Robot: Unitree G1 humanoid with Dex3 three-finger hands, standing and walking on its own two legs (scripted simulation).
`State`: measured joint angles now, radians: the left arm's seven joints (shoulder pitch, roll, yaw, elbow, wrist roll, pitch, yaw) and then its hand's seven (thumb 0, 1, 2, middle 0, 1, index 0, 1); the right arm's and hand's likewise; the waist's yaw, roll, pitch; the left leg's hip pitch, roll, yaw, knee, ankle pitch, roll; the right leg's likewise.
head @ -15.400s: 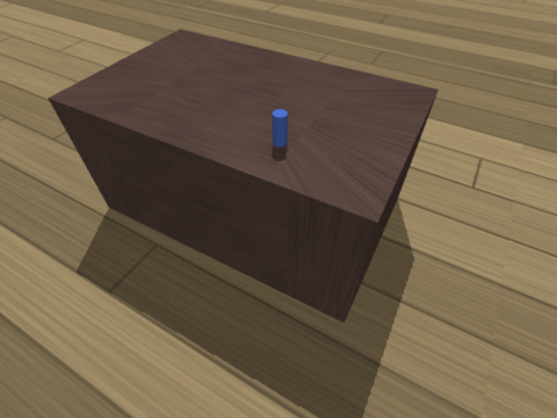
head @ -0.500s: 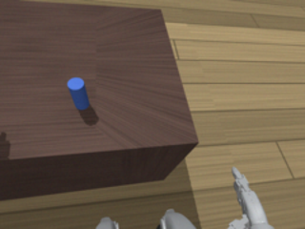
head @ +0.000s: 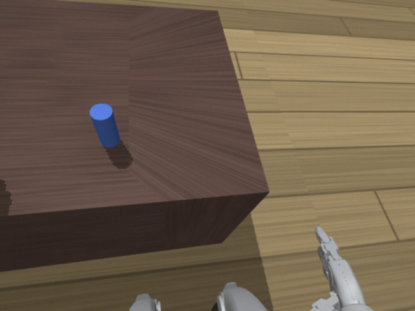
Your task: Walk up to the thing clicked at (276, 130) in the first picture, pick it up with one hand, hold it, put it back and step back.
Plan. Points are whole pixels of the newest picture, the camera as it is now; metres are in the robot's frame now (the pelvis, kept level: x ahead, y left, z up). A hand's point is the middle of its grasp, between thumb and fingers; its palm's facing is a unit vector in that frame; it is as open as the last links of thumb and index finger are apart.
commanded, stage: go down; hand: left
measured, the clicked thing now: (106, 126) +0.54 +0.17 -0.05
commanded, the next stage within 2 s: approach in 0.58 s
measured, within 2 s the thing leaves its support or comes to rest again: neither
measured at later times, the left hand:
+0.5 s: hand out of the picture +0.44 +0.36 +0.10, palm faces +0.13 -0.99 +0.00, open 17.6 cm
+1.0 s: hand out of the picture +0.45 +0.32 +0.04, palm faces +0.07 -1.00 +0.06, open 17.7 cm
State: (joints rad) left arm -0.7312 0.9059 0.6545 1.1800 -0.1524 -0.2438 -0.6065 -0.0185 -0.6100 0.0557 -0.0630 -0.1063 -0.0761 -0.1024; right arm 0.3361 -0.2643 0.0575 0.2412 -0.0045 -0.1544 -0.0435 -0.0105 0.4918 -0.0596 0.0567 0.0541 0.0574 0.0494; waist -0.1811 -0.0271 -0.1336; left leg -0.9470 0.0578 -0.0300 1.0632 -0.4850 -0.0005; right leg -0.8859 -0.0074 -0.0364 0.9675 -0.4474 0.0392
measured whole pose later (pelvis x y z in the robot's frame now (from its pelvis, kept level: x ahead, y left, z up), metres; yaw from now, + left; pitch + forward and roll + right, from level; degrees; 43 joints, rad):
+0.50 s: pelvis +0.00 +0.00 +0.00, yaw +0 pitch +20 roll -4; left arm -0.72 0.89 0.66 1.15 -0.15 -0.23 -0.60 -0.02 -0.61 0.06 -0.06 -0.11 -0.07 -0.11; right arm 0.34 -0.26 0.06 0.26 0.00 -0.16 -0.05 -0.01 0.49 -0.06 0.06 0.05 0.06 0.05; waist -0.18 -0.03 -0.14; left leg -0.93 0.06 -0.03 1.06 -0.48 0.00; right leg -0.87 -0.01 -0.04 0.96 -0.45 0.04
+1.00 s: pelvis -0.01 +0.00 -0.01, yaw +0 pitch +23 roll -4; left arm -0.76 0.80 0.57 1.20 -0.18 -0.31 -0.56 -0.02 -0.61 0.05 -0.03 -0.09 -0.05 -0.09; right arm 0.34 -0.27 0.08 0.16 -0.02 -0.17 -0.03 -0.01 0.54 -0.05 0.06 0.06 0.06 0.05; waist -0.20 -0.04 -0.13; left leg -1.05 0.05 -0.04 1.14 -0.50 0.00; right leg -0.98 -0.01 -0.04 1.04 -0.46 0.04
